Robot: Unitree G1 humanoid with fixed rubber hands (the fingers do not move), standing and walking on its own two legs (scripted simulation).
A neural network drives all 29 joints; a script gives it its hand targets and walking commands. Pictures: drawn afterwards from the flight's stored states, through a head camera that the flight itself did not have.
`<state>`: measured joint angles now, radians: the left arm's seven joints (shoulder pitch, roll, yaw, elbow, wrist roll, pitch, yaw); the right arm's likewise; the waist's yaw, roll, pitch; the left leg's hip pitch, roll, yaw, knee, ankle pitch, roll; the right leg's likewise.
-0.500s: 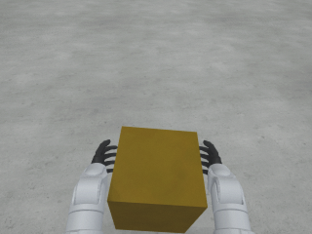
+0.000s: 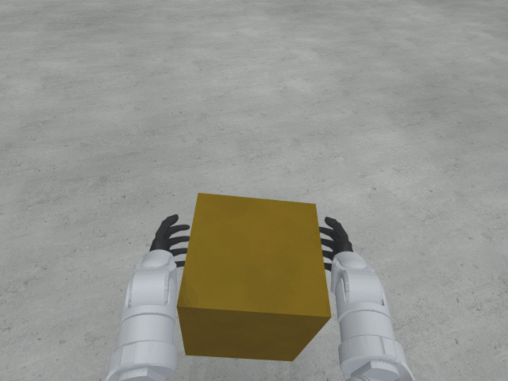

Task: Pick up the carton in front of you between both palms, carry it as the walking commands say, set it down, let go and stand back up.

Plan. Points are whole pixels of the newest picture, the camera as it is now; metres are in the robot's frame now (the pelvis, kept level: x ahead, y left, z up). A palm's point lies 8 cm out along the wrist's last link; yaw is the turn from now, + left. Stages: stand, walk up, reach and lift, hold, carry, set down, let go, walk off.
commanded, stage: set down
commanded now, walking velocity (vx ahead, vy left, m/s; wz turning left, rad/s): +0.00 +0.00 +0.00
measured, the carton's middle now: (248, 282) +0.31 +0.02 -0.06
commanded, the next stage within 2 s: none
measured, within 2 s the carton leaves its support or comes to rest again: neither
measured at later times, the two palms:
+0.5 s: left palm (167, 292) +0.34 +0.20 -0.19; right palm (300, 286) +0.37 -0.10 -0.18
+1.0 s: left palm (170, 302) +0.38 +0.22 -0.33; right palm (282, 299) +0.40 -0.08 -0.32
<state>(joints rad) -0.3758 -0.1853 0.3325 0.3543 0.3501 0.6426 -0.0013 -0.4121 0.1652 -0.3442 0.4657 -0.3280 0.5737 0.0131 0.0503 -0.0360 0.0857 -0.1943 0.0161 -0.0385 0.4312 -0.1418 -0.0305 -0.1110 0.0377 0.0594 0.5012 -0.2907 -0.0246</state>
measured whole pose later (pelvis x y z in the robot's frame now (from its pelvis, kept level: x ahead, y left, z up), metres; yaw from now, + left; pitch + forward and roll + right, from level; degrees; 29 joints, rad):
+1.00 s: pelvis -0.06 +0.02 -0.23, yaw -3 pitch +46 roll -3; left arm -0.83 0.01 0.43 0.61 0.22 0.25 0.01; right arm -0.88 0.09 -0.41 0.68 -0.18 0.20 -0.11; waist 0.07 -0.06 -0.21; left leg -1.97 0.01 -0.07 1.55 -0.39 -0.03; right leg -1.85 0.10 0.03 1.62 -0.58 0.03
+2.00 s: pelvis -0.09 +0.03 -0.39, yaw -7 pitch +41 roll -2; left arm -1.27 0.29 0.31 0.97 0.05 0.19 0.01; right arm -1.30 -0.06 -0.30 0.93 -0.03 0.16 -0.20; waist 0.12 -0.10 0.18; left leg -2.37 0.04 -0.07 2.06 -0.42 -0.02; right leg -2.26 0.18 0.04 2.15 -0.62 0.08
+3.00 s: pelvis -0.10 +0.03 -0.39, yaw -5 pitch +36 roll -1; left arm -1.34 0.47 0.28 1.24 -0.15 -0.05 0.00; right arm -1.37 -0.27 -0.03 1.05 0.16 0.06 -0.14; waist 0.10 -0.05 0.40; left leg -2.29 0.03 -0.05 2.09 -0.42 -0.02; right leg -2.18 0.17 0.06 2.19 -0.63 0.10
